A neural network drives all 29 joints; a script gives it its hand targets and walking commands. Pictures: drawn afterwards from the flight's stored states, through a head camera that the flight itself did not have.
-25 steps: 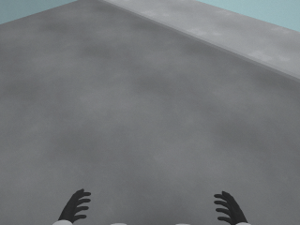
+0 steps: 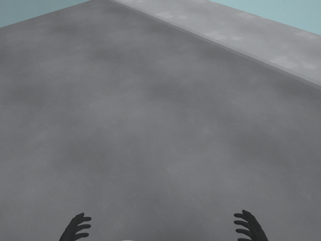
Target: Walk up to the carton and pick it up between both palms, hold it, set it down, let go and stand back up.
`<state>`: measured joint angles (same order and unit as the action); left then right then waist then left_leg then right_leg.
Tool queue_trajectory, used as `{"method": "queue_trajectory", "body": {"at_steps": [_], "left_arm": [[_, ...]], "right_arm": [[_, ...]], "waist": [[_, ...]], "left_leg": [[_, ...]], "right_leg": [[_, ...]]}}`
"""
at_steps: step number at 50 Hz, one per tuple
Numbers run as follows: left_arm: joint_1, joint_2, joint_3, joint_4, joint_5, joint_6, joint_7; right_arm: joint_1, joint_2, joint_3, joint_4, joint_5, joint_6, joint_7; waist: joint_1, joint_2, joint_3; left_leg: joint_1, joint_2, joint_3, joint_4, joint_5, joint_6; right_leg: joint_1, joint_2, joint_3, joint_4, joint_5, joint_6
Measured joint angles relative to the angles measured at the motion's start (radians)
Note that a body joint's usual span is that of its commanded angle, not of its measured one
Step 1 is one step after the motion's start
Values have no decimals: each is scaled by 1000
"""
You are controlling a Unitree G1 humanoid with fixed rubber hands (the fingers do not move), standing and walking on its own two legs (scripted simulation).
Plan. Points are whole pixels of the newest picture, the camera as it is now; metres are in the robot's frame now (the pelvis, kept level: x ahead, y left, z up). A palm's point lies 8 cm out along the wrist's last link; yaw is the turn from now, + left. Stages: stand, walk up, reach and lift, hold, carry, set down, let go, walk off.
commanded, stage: stand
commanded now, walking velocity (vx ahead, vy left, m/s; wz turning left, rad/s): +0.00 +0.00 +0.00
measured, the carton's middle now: out of the picture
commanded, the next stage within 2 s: none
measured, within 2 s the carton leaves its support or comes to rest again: neither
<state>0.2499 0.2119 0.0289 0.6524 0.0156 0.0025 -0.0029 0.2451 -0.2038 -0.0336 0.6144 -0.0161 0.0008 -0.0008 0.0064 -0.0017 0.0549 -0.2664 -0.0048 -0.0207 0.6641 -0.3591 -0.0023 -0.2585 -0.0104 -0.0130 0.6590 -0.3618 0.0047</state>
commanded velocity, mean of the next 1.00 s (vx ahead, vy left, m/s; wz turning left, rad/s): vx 0.00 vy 0.00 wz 0.00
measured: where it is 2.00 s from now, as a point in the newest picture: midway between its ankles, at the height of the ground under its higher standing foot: outside the picture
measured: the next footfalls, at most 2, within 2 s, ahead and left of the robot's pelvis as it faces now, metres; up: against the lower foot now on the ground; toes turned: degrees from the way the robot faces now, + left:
none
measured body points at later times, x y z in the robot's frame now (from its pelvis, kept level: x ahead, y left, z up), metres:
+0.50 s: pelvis +0.00 +0.00 +0.00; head +0.01 +0.00 +0.45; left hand +0.12 +0.24 -0.11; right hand +0.13 -0.24 -0.10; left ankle +0.00 +0.12 -0.72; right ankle +0.00 -0.12 -0.72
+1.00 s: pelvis -0.01 +0.00 +0.01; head +0.00 +0.00 +0.46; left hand +0.10 +0.25 -0.11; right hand +0.11 -0.25 -0.10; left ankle +0.00 +0.12 -0.72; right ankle +0.00 -0.12 -0.72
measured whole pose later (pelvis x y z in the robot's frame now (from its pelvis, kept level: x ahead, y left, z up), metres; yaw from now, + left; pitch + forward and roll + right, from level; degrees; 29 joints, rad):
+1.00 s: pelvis -0.01 +0.00 +0.01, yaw +1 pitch -3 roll +0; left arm 0.27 0.22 0.02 0.70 0.01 0.01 0.00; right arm 0.27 -0.22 -0.02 0.68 -0.01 0.00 -0.01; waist 0.00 0.00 0.05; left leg -0.24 0.00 -0.03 0.60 -0.31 -0.01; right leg -0.23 -0.01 -0.02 0.60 -0.32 0.00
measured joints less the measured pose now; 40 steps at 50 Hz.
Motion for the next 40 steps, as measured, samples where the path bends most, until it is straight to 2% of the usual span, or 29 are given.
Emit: {"method": "queue_trajectory", "body": {"at_steps": [40], "left_arm": [[14, 8, -10, 41, -6, 2, 2]], "right_arm": [[20, -9, 8, 50, 8, -1, -5]], "waist": [[-2, 0, 1]], "left_leg": [[24, -1, -6, -52, 36, -2]], "right_leg": [[27, -3, -7, -52, 33, 0]]}}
